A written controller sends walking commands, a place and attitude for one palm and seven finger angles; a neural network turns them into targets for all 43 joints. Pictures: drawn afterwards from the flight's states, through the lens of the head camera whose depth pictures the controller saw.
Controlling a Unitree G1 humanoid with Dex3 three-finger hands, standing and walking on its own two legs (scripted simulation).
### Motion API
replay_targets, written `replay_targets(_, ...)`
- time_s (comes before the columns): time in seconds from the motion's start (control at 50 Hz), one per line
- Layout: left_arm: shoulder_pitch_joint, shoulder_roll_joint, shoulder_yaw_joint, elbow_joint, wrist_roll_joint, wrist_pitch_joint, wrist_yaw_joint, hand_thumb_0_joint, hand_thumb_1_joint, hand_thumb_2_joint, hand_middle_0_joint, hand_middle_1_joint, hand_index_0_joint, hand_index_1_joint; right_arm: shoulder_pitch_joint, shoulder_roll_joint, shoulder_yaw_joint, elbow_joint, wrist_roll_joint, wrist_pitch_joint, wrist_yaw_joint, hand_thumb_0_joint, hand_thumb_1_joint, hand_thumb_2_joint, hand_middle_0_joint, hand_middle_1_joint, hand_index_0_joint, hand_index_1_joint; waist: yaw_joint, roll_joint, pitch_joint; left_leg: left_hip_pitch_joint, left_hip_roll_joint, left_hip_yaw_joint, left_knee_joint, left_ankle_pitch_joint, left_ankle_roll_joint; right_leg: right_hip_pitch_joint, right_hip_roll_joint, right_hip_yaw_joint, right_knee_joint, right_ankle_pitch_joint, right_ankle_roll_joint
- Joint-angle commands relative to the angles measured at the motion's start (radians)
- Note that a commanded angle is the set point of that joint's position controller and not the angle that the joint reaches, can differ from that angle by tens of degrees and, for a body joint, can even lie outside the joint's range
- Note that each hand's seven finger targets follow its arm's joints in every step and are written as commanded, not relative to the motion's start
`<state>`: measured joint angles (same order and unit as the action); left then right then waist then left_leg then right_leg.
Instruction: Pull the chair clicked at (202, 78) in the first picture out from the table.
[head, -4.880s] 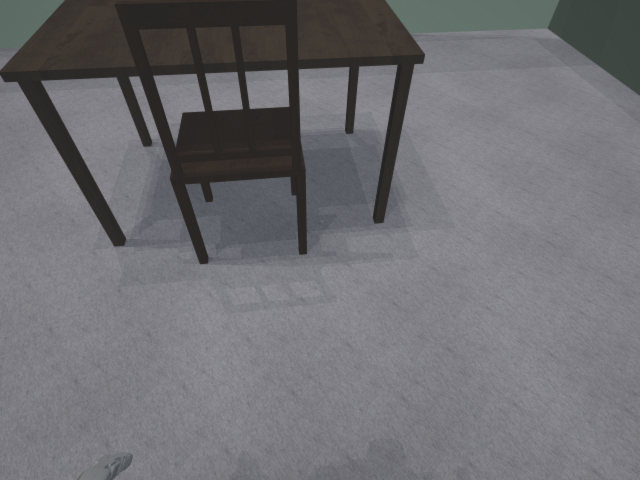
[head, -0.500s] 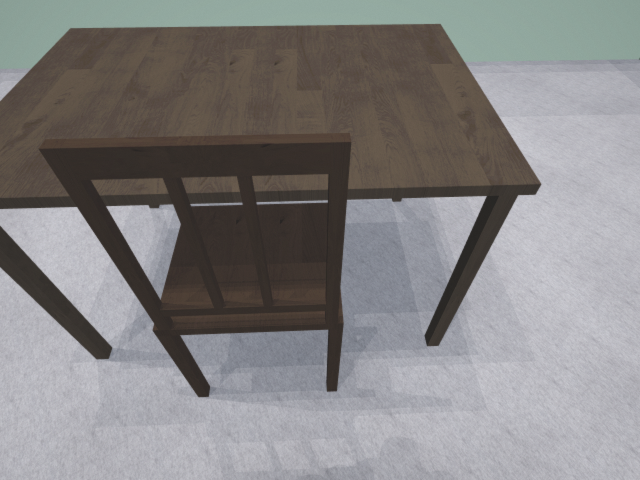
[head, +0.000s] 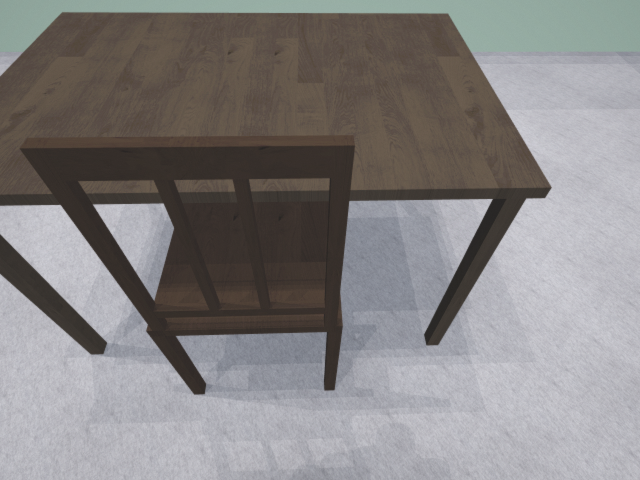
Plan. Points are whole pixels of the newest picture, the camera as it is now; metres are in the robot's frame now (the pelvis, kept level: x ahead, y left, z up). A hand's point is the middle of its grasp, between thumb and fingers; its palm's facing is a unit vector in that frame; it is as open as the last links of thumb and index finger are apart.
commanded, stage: come to a stop and stand still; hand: left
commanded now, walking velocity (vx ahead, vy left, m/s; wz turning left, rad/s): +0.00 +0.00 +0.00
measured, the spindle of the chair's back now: (193, 254) +0.46 +0.25 -0.06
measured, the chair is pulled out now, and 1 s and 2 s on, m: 0.00 0.00 0.00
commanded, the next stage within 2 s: look again from close up in 0.36 s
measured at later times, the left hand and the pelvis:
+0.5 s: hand out of the picture -0.03 +0.18 -0.17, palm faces +0.02 -0.98 -0.21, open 7.4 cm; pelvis -0.01 +0.01 +0.01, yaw +0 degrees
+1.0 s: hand out of the picture +0.00 +0.18 -0.18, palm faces +0.00 -0.98 -0.19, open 7.4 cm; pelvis -0.01 +0.01 +0.00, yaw +0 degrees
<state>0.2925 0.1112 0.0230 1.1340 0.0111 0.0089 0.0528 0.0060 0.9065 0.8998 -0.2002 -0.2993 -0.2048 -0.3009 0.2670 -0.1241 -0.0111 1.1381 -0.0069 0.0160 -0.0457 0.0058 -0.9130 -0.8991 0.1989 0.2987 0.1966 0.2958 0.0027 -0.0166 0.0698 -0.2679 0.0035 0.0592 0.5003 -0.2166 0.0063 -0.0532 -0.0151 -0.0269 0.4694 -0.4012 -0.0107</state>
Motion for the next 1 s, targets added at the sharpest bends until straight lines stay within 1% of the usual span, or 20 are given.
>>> replay_targets(0.0,0.106,0.107,0.011,-0.015,-0.003,-0.003,0.012,0.000,0.900,0.900,-0.200,-0.300,-0.200,-0.300,0.054,-0.111,-0.017,-0.032,0.004,-0.019,-0.005,0.000,-0.900,-0.900,0.200,0.300,0.200,0.300,0.010,0.012,-0.070,0.163,0.117,-0.110,-0.025,0.450,0.046,-0.104,-0.093,0.049,-0.051,0.392,-0.011)
replay_targets(0.1,0.082,0.110,0.000,-0.016,-0.001,0.000,0.007,0.000,0.900,0.900,-0.200,-0.300,-0.200,-0.300,0.013,-0.117,-0.013,-0.034,0.003,-0.017,0.000,0.000,-0.900,-0.900,0.200,0.300,0.200,0.300,0.010,0.002,-0.019,0.153,0.114,-0.129,-0.086,0.354,0.042,-0.126,-0.087,0.050,-0.096,0.283,-0.002)
replay_targets(0.2,0.071,0.130,-0.004,-0.014,0.001,0.000,0.000,0.000,0.900,0.900,-0.200,-0.300,-0.200,-0.300,-0.014,-0.131,-0.007,-0.036,0.003,-0.016,0.006,0.000,-0.900,-0.900,0.200,0.300,0.200,0.300,0.010,0.017,-0.007,0.157,0.109,-0.133,-0.139,0.249,0.032,-0.125,-0.089,0.050,-0.136,0.216,0.003)
replay_targets(0.28,0.069,0.141,-0.008,-0.008,0.001,-0.004,-0.004,0.000,0.900,0.900,-0.200,-0.300,-0.200,-0.300,-0.025,-0.140,-0.005,-0.038,0.002,-0.017,0.010,0.000,-0.900,-0.900,0.200,0.300,0.200,0.300,0.004,0.015,-0.019,0.173,0.102,-0.131,-0.160,0.207,0.021,-0.129,-0.096,0.058,-0.155,0.209,0.004)
replay_targets(0.3,0.067,0.145,-0.008,-0.010,0.002,-0.005,-0.006,0.000,0.900,0.900,-0.200,-0.300,-0.200,-0.300,-0.027,-0.139,-0.004,-0.037,0.004,-0.016,0.010,0.000,-0.900,-0.900,0.200,0.300,0.200,0.300,0.005,-0.004,-0.001,0.164,0.101,-0.127,-0.162,0.191,0.022,-0.130,-0.094,0.053,-0.166,0.204,0.005)
replay_targets(0.36,0.069,0.145,-0.009,-0.004,0.002,-0.004,-0.006,0.000,0.900,0.900,-0.200,-0.300,-0.200,-0.300,-0.024,-0.143,-0.002,-0.035,0.002,-0.015,0.011,0.000,-0.900,-0.900,0.200,0.300,0.200,0.300,0.001,0.020,-0.002,0.171,0.098,-0.129,-0.177,0.172,0.016,-0.135,-0.096,0.056,-0.169,0.192,0.004)
replay_targets(0.4,0.073,0.147,-0.009,-0.002,0.002,-0.005,-0.008,0.000,0.900,0.900,-0.200,-0.300,-0.200,-0.300,-0.024,-0.142,-0.001,-0.032,0.005,-0.015,0.011,0.000,-0.900,-0.900,0.200,0.300,0.200,0.300,0.005,0.006,0.018,0.156,0.098,-0.122,-0.181,0.150,0.017,-0.134,-0.093,0.054,-0.181,0.181,0.004)
replay_targets(0.42,0.076,0.147,-0.011,0.001,0.002,-0.005,-0.007,0.000,0.900,0.900,-0.200,-0.300,-0.200,-0.300,-0.023,-0.144,0.000,-0.032,0.003,-0.015,0.011,0.000,-0.900,-0.900,0.200,0.300,0.200,0.300,0.001,0.008,0.014,0.159,0.094,-0.128,-0.181,0.157,0.014,-0.136,-0.096,0.058,-0.178,0.187,0.003)
replay_targets(0.44,0.122,0.146,-0.028,-0.027,0.029,-0.054,0.025,0.000,0.900,0.900,-0.200,-0.300,-0.200,-0.300,-0.056,-0.179,0.001,-0.115,-0.001,-0.046,0.030,0.000,-0.900,-0.900,0.200,0.300,0.200,0.300,0.016,-0.035,0.072,0.067,0.094,-0.094,0.062,0.301,0.005,-0.204,-0.119,0.110,-0.177,0.486,0.009)
replay_targets(0.46,0.075,0.176,-0.015,-0.072,0.020,-0.061,0.022,0.000,0.900,0.900,-0.200,-0.300,-0.200,-0.300,0.009,-0.133,-0.002,-0.126,-0.003,-0.041,0.038,0.000,-0.900,-0.900,0.200,0.300,0.200,0.300,-0.035,-0.062,0.009,0.053,0.088,-0.097,0.034,0.109,0.019,-0.171,-0.137,0.100,-0.136,0.417,-0.016)
replay_targets(0.48,0.044,0.167,-0.021,-0.084,0.012,-0.059,0.013,0.000,0.900,0.900,-0.200,-0.300,-0.200,-0.300,0.005,-0.145,-0.003,-0.115,-0.007,-0.033,0.037,0.000,-0.900,-0.900,0.200,0.300,0.200,0.300,-0.030,0.000,0.029,0.036,0.076,-0.092,0.012,0.048,0.024,-0.182,-0.127,0.092,-0.130,0.303,-0.033)
replay_targets(0.54,0.066,0.165,-0.014,-0.107,0.005,-0.057,0.006,0.000,0.900,0.900,-0.200,-0.300,-0.200,-0.300,0.031,-0.152,0.000,-0.137,-0.010,-0.036,0.035,0.000,-0.900,-0.900,0.200,0.300,0.200,0.300,-0.032,0.046,-0.093,0.079,0.077,-0.091,0.031,0.191,0.033,-0.123,-0.091,0.068,-0.058,0.332,-0.043)
replay_targets(0.58,0.088,0.154,-0.016,-0.108,0.001,-0.051,0.005,0.000,0.900,0.900,-0.200,-0.300,-0.200,-0.300,0.039,-0.157,0.001,-0.141,-0.006,-0.042,0.028,0.000,-0.900,-0.900,0.200,0.300,0.200,0.300,-0.022,0.047,-0.107,0.088,0.092,-0.105,0.035,0.289,0.045,-0.111,-0.074,0.054,-0.032,0.330,-0.038)
replay_targets(0.6,0.103,0.151,-0.015,-0.110,0.004,-0.051,0.005,0.000,0.900,0.900,-0.200,-0.300,-0.200,-0.300,0.029,-0.155,0.003,-0.141,-0.005,-0.044,0.027,0.000,-0.900,-0.900,0.200,0.300,0.200,0.300,-0.012,0.015,-0.095,0.081,0.097,-0.108,0.043,0.320,0.051,-0.112,-0.072,0.053,-0.032,0.357,-0.035)
replay_targets(0.64,0.096,0.149,-0.018,-0.108,0.001,-0.041,0.004,0.000,0.900,0.900,-0.200,-0.300,-0.200,-0.300,0.030,-0.160,0.003,-0.138,-0.004,-0.039,0.026,0.000,-0.900,-0.900,0.200,0.300,0.200,0.300,-0.015,-0.018,-0.056,0.058,0.091,-0.110,0.026,0.242,0.049,-0.134,-0.072,0.055,-0.037,0.287,-0.034)
replay_targets(0.7,0.100,0.143,-0.019,-0.110,0.004,-0.035,0.001,0.000,0.900,0.900,-0.200,-0.300,-0.200,-0.300,0.014,-0.148,0.006,-0.129,-0.003,-0.039,0.026,0.000,-0.900,-0.900,0.200,0.300,0.200,0.300,-0.004,-0.004,0.025,0.016,0.087,-0.111,-0.011,0.173,0.048,-0.169,-0.067,0.058,-0.057,0.215,-0.031)
replay_targets(0.78,0.096,0.153,-0.018,-0.109,0.002,-0.027,-0.002,0.000,0.900,0.900,-0.200,-0.300,-0.200,-0.300,0.015,-0.153,0.003,-0.118,-0.003,-0.034,0.028,0.000,-0.900,-0.900,0.200,0.300,0.200,0.300,-0.005,0.004,0.027,0.022,0.086,-0.117,-0.054,0.074,0.044,-0.184,-0.063,0.062,-0.069,0.113,-0.028)
replay_targets(0.8,0.102,0.154,-0.018,-0.110,0.004,-0.028,-0.003,0.000,0.900,0.900,-0.200,-0.300,-0.200,-0.300,0.009,-0.146,0.004,-0.113,0.000,-0.037,0.028,0.000,-0.900,-0.900,0.200,0.300,0.200,0.300,0.003,0.008,0.035,0.017,0.085,-0.114,-0.063,0.079,0.044,-0.178,-0.065,0.065,-0.078,0.122,-0.026)
replay_targets(0.88,0.101,0.161,-0.017,-0.105,0.002,-0.030,-0.003,0.000,0.900,0.900,-0.200,-0.300,-0.200,-0.300,0.015,-0.153,0.002,-0.105,-0.001,-0.041,0.026,0.000,-0.900,-0.900,0.200,0.300,0.200,0.300,0.001,0.016,-0.029,0.070,0.089,-0.106,-0.058,0.139,0.042,-0.158,-0.074,0.066,-0.069,0.181,-0.019)
replay_targets(0.98,0.106,0.165,-0.018,-0.097,0.001,-0.032,-0.003,0.000,0.900,0.900,-0.200,-0.300,-0.200,-0.300,0.009,-0.150,0.002,-0.089,0.002,-0.043,0.024,0.000,-0.900,-0.900,0.200,0.300,0.200,0.300,0.003,0.013,-0.044,0.097,0.093,-0.094,-0.057,0.188,0.039,-0.148,-0.081,0.072,-0.078,0.245,-0.014)
